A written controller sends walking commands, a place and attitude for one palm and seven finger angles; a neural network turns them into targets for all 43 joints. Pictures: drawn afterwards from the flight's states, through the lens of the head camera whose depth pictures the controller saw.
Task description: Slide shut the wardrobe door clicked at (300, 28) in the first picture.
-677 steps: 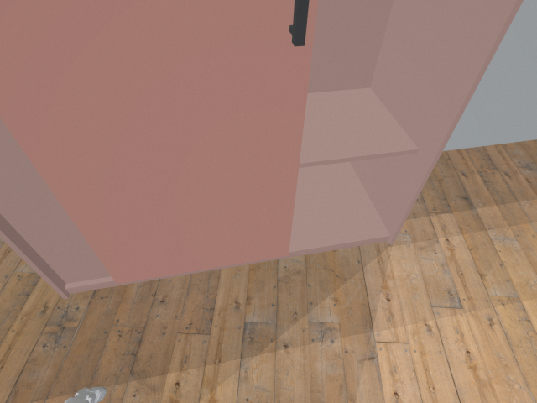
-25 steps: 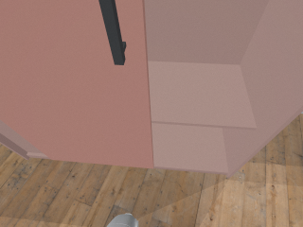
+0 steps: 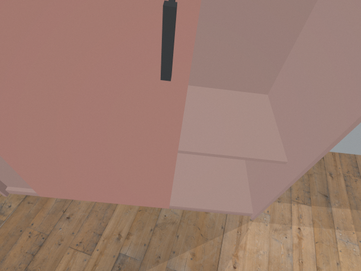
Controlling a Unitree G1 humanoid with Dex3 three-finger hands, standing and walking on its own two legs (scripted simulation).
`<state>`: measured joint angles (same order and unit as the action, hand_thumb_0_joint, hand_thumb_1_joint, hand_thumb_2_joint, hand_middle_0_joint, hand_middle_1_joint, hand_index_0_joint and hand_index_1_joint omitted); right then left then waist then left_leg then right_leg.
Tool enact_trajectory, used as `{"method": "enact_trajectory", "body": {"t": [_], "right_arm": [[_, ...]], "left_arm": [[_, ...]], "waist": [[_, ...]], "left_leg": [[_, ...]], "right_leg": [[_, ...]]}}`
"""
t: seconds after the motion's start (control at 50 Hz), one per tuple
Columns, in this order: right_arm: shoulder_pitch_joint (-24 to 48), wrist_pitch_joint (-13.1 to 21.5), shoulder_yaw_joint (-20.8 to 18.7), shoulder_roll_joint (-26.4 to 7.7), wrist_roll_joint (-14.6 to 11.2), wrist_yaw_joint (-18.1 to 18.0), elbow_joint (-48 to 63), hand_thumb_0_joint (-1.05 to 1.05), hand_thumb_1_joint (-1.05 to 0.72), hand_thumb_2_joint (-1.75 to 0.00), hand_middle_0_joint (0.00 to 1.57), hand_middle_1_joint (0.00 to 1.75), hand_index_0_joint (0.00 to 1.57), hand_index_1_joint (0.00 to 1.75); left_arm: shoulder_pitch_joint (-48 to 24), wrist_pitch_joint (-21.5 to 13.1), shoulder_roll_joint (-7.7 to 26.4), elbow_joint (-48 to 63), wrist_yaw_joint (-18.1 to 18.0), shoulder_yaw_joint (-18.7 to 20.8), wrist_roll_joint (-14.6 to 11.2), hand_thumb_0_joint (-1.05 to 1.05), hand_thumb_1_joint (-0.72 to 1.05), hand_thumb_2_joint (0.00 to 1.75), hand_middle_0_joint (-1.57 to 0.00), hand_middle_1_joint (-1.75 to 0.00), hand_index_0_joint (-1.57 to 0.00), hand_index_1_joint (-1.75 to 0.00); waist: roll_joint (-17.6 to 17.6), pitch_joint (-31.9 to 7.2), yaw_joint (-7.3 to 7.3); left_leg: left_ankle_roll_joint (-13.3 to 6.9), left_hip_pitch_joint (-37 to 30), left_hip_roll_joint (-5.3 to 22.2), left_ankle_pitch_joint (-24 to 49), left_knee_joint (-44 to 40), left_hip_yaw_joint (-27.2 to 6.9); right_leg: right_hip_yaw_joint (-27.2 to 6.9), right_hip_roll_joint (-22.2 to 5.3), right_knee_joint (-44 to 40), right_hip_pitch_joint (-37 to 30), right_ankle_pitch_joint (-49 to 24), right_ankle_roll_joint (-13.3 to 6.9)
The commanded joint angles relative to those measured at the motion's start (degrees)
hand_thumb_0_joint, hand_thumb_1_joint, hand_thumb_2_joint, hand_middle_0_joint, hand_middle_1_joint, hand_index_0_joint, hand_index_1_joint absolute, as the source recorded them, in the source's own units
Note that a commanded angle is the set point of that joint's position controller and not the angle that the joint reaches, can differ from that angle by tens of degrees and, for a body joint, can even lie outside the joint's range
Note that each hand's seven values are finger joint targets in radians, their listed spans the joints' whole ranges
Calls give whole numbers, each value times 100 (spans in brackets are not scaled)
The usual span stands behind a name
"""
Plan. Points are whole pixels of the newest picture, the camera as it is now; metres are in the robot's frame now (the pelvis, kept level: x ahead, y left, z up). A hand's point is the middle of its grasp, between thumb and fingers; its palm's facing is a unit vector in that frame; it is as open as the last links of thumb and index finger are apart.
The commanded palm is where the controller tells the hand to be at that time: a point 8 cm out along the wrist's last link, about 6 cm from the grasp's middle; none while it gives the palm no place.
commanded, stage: come to a stop and stand still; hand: left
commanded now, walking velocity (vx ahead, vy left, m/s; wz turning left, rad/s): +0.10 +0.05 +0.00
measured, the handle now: (169, 39) +0.49 +0.08 +0.25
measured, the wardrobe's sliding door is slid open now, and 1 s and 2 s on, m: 0.48 0.48 0.48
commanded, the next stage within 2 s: look again from close up in 1.02 s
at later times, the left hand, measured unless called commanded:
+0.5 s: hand out of the picture -0.03 +0.11 -0.17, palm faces +0.12 -0.97 -0.21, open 7.3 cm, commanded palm none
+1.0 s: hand out of the picture +0.02 +0.17 -0.18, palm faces +0.06 -0.97 -0.22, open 7.4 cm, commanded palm none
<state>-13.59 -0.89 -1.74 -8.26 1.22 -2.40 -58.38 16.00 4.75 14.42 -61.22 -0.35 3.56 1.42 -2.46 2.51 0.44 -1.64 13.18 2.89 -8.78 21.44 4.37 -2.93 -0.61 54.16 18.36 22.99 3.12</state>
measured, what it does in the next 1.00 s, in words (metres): steps on the spot: right foot, then left foot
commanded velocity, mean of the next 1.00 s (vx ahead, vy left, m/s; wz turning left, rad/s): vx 0.02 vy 0.06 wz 0.00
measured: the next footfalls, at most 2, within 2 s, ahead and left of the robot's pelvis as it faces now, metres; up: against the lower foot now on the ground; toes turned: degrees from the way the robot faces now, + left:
right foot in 0.16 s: -0.01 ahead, -0.16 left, +0.00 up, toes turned +0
left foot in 0.56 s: +0.04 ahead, +0.11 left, +0.00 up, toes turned +6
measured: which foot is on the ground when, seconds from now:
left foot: down 0.00-0.18, up 0.20-0.54, down 0.56-1.00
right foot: up 0.00-0.14, down 0.16-1.00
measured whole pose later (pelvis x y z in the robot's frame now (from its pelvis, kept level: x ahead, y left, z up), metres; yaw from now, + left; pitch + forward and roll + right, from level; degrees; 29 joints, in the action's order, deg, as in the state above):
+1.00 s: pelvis +0.01 -0.01 -0.01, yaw +1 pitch -1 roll +1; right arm -12.3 0.3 -1.0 -9.4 0.6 -2.0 -62.9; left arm 13.4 0.0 9.7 -65.2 -2.2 0.4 0.8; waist -0.8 1.0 -0.4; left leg -0.3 9.4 0.3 -13.5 24.2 4.7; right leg 0.8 -4.3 23.7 3.5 18.9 2.7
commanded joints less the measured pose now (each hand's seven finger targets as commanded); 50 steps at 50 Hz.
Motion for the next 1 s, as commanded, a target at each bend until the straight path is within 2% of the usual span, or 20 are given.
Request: {"method": "enact_trajectory", "body": {"t": [0.0, 0.04, 0.08, 0.1, 0.12, 0.14, 0.16, 0.18, 0.22, 0.26, 0.34, 0.4, 0.46, 0.5, 0.54, 0.56, 0.6, 0.62, 0.72, 0.98], "right_arm": [[-468, 32, -293, -1152, 25, -11, 46, 0, -90, -90, 20, 30, 20, 30], [-469, 37, -281, -1101, 26, 44, -69, 0, -90, -90, 20, 30, 20, 30], [-454, 27, -254, -968, -20, 68, -145, 0, -90, -90, 20, 30, 20, 30], [-536, 35, -204, -717, -66, 95, -197, 0, -90, -90, 20, 30, 20, 30], [-584, 27, -107, -386, -129, 117, -164, 0, -90, -90, 20, 30, 20, 30], [-498, -26, -60, -334, -93, 167, -84, 0, -90, -90, 20, 30, 20, 30], [-320, -59, -70, -399, -10, 178, -59, 0, -90, -90, 20, 30, 20, 30], [-371, -57, -88, -494, 7, 175, -93, 0, -90, -90, 20, 30, 20, 30], [-726, -17, -108, -518, -16, 194, -262, 0, -90, -90, 20, 30, 20, 30], [-735, -30, -125, -520, -33, 207, -268, 0, -90, -90, 20, 30, 20, 30], [-479, -71, -149, -549, -59, 173, -118, 0, -90, -90, 20, 30, 20, 30], [-241, -41, -120, -438, -89, 160, -17, 0, -90, -90, 20, 30, 20, 30], [-266, 11, -88, -342, -104, 138, -72, 0, -90, -90, 20, 30, 20, 30], [-517, 96, -65, -348, -86, 102, -227, 0, -90, -90, 20, 30, 20, 30], [-591, 195, -123, -697, -63, 54, -300, 0, -90, -90, 20, 30, 20, 30], [-633, 163, -149, -811, -52, 42, -279, 0, -90, -90, 20, 30, 20, 30], [-475, 148, -93, -760, -68, -19, -337, 0, -90, -90, 20, 30, 20, 30], [-335, 136, -65, -732, -88, -36, -307, 0, -90, -90, 20, 30, 20, 30], [-220, 143, -49, -664, -96, -36, -255, 0, -90, -90, 20, 30, 20, 30], [-319, 179, 22, -682, -75, 11, -363, 0, -90, -90, 20, 30, 20, 30]], "left_arm": [[59, -206, -32, 242, -22, -91, -37, 0, 90, 90, -20, -30, -20, -30], [223, -307, -123, 105, -52, -144, -77, 0, 90, 90, -20, -30, -20, -30], [793, -415, -152, -179, -84, -162, -76, 0, 90, 90, -20, -30, -20, -30], [904, -486, 7, -253, -125, -168, -43, 0, 90, 90, -20, -30, -20, -30], [741, -557, 301, -222, -163, -157, -22, 0, 90, 90, -20, -30, -20, -30], [469, -525, 578, -73, -165, -104, -37, 0, 90, 90, -20, -30, -20, -30], [382, -567, 592, -31, -161, -52, -51, 0, 90, 90, -20, -30, -20, -30], [324, -606, 423, -52, -172, -64, -61, 0, 90, 90, -20, -30, -20, -30], [163, -638, 221, -4, -169, -89, -61, 0, 90, 90, -20, -30, -20, -30], [267, -646, 186, 10, -184, -58, -65, 0, 90, 90, -20, -30, -20, -30], [643, -664, 127, -97, -249, -24, -39, 0, 90, 90, -20, -30, -20, -30], [747, -648, 100, -136, -269, -27, 4, 0, 90, 90, -20, -30, -20, -30], [596, -629, 123, -188, -284, -20, 1, 0, 90, 90, -20, -30, -20, -30], [471, -614, 62, -209, -283, -47, -46, 0, 90, 90, -20, -30, -20, -30], [695, -584, -201, -238, -274, -103, -55, 0, 90, 90, -20, -30, -20, -30], [678, -551, -290, -207, -298, -116, -42, 0, 90, 90, -20, -30, -20, -30], [528, -476, -290, -285, -282, -154, -69, 0, 90, 90, -20, -30, -20, -30], [532, -454, -252, -319, -271, -174, -86, 0, 90, 90, -20, -30, -20, -30], [480, -508, -69, -412, -253, -209, -71, 0, 90, 90, -20, -30, -20, -30], [258, -512, 33, -324, -227, -227, -82, 0, 90, 90, -20, -30, -20, -30]], "waist": [[1468, -243, 205], [1524, -122, 91], [1159, -251, -157], [687, -164, -173], [-181, 71, -89], [-443, 525, -54], [-1047, 815, -204], [-1189, 1081, -167], [-743, 847, -26], [-645, 677, -85], [-695, 327, -203], [-897, 87, -261], [-912, -5, -173], [-713, -151, -21], [167, -519, -100], [295, -365, -43], [1061, -153, -48], [1134, -33, -105], [488, -181, -47], [287, 151, -104]], "left_leg": [[-525, -481, 1199, -1132, -1113, -1473], [-470, -93, 1053, -1437, -1121, -1498], [-198, 294, 731, -1757, -857, -1160], [44, 602, 410, -1769, -415, -835], [286, 889, -19, -1691, 243, -412], [303, 777, -132, -1626, 603, -303], [290, 955, -102, -1331, 1027, -370], [255, 1046, -22, -1164, 1276, -498], [285, 1066, 1, -1017, 1528, -452], [337, 1195, -33, -994, 1913, -364], [443, 1483, -21, -1158, 2365, -344], [443, 1164, -78, -1295, 1893, -235], [402, 466, -160, -930, 1021, -130], [358, -458, -167, 127, -40, -81], [57, -1311, 524, 2259, 480, -545], [-34, -1205, 723, 2422, 590, -591], [-219, -884, 773, 2713, 319, -773], [-227, -702, 745, 2442, 130, -786], [33, -926, 431, 2098, 290, -532], [109, -581, 368, 1244, -225, -599]], "right_leg": [[372, -43, -1263, 28, 374, -180], [498, 9, -2076, -457, 192, -282], [675, 17, -3398, -1430, -714, -306], [331, -306, -3869, -1749, -716, -370], [-865, -1181, -4420, -1345, 414, -676], [-1313, -1786, -5012, -346, 1496, -893], [-1711, -1780, -5201, -68, 1259, -996], [-1616, -1749, -5129, -38, 754, -1055], [-971, -1561, -4683, -505, -273, -1085], [-651, -1517, -4425, -804, -1264, -1046], [-493, -1647, -3875, -1446, -3453, -1133], [-394, -1516, -3606, -1565, -4081, -1148], [-297, -1349, -3392, -1317, -4003, -1056], [-108, -1041, -2966, -1001, -3567, -764], [114, -590, -2653, -464, -2318, -483], [138, -453, -2710, -307, -1553, -448], [403, -370, -2692, -532, -1139, -309], [397, -378, -2768, -653, -1010, -285], [217, -580, -3124, -822, -2233, -337], [234, -606, -3412, -988, -1681, -305]]}}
